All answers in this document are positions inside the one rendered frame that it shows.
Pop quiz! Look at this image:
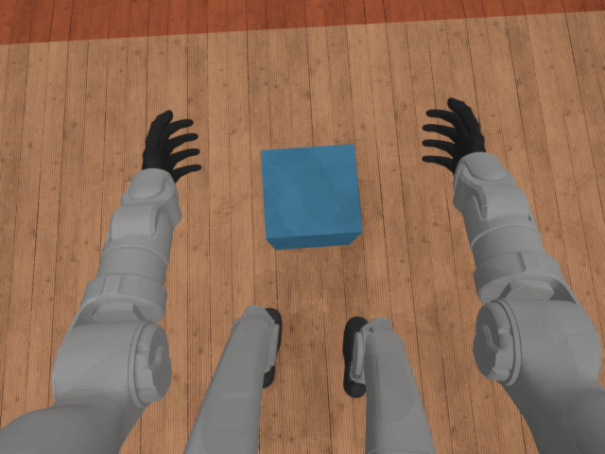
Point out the left robot upper arm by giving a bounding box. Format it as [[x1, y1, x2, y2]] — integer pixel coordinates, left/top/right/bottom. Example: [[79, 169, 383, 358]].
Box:
[[0, 320, 172, 454]]

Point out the right robot forearm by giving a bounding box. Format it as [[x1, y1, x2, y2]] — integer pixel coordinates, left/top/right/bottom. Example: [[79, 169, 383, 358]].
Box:
[[453, 152, 602, 377]]

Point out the right robot shin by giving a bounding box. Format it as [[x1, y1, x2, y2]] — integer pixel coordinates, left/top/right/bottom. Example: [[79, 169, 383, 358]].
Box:
[[350, 318, 405, 385]]

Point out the right robot thigh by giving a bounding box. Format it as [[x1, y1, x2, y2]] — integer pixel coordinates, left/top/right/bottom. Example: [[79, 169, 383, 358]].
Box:
[[353, 327, 437, 454]]

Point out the carton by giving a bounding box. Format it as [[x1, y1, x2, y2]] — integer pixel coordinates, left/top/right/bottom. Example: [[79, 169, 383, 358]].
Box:
[[261, 144, 362, 250]]

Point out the right robot hand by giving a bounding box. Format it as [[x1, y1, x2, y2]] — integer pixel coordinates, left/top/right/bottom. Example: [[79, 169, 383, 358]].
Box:
[[422, 97, 486, 175]]

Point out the left robot hand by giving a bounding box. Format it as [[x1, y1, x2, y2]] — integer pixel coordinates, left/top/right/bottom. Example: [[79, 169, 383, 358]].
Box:
[[142, 110, 201, 183]]

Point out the left robot forearm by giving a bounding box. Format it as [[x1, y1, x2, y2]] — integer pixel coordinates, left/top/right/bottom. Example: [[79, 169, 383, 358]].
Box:
[[52, 168, 182, 398]]

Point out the right robot upper arm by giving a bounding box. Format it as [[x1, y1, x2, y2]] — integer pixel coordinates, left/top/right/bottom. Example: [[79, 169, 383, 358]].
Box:
[[473, 299, 605, 454]]

